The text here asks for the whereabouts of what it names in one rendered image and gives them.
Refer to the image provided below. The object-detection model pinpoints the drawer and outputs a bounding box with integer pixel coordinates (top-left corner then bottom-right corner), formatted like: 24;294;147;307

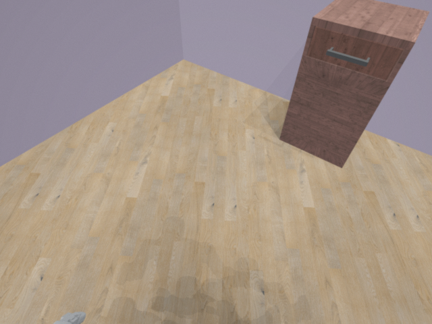
307;26;404;80

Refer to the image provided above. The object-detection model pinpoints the cabinet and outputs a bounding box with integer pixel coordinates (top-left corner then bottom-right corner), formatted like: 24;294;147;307
280;0;430;168

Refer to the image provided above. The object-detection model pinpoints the handle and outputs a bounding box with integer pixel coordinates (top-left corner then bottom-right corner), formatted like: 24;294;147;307
326;47;370;67

